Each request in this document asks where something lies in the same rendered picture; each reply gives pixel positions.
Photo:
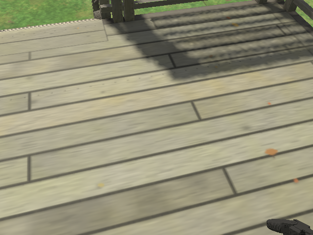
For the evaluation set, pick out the right robot hand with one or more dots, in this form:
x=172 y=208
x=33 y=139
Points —
x=289 y=227

